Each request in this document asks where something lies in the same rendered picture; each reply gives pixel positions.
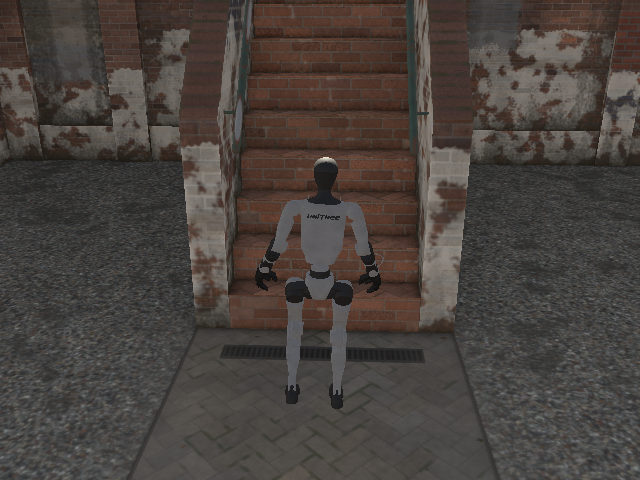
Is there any right robot upper arm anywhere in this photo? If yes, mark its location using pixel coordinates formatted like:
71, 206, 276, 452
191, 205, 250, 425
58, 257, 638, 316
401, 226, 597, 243
345, 202, 371, 256

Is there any robot left forearm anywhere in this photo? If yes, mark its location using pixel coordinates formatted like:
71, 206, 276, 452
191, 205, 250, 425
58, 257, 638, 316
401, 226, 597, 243
259, 237, 280, 273

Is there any left robot hand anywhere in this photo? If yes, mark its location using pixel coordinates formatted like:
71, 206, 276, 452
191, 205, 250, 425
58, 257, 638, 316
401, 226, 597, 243
255, 267, 278, 291

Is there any left robot upper arm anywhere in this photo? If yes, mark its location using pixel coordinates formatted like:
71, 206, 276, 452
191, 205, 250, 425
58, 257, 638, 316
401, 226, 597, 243
271, 200, 304, 254

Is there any right robot hand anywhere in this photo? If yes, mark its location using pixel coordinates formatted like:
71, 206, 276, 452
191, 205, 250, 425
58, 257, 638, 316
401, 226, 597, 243
358, 273, 381, 293

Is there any robot right forearm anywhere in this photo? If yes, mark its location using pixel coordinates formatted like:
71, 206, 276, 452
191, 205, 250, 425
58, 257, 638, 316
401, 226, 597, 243
360, 241, 379, 277

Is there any humanoid robot head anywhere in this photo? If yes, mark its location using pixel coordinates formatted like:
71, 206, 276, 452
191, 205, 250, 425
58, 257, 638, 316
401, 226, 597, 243
307, 157, 341, 205

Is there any right robot thigh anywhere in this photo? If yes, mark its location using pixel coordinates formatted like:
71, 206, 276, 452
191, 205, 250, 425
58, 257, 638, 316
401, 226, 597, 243
330, 280, 353, 348

